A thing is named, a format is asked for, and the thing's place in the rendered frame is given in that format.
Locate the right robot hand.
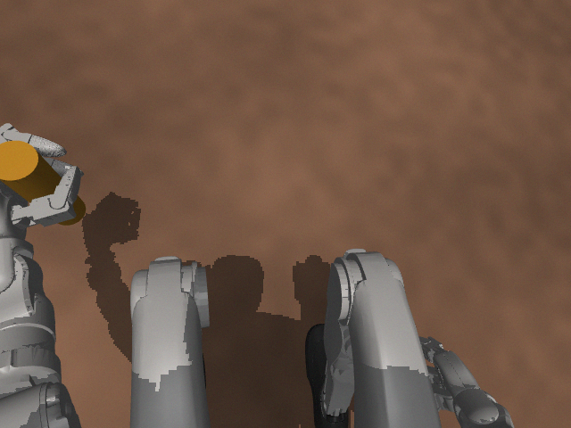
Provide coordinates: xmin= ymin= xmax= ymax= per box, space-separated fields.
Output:
xmin=419 ymin=337 xmax=481 ymax=413

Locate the left robot arm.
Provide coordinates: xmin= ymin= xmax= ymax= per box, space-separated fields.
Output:
xmin=0 ymin=235 xmax=81 ymax=428

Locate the right robot foot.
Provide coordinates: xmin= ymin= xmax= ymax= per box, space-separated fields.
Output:
xmin=305 ymin=324 xmax=349 ymax=428

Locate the right robot arm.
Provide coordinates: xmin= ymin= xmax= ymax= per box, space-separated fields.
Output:
xmin=453 ymin=389 xmax=515 ymax=428

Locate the can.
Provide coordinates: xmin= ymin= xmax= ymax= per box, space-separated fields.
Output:
xmin=0 ymin=141 xmax=86 ymax=226

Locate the left robot hand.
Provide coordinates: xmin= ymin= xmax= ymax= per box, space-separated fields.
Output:
xmin=0 ymin=123 xmax=84 ymax=240

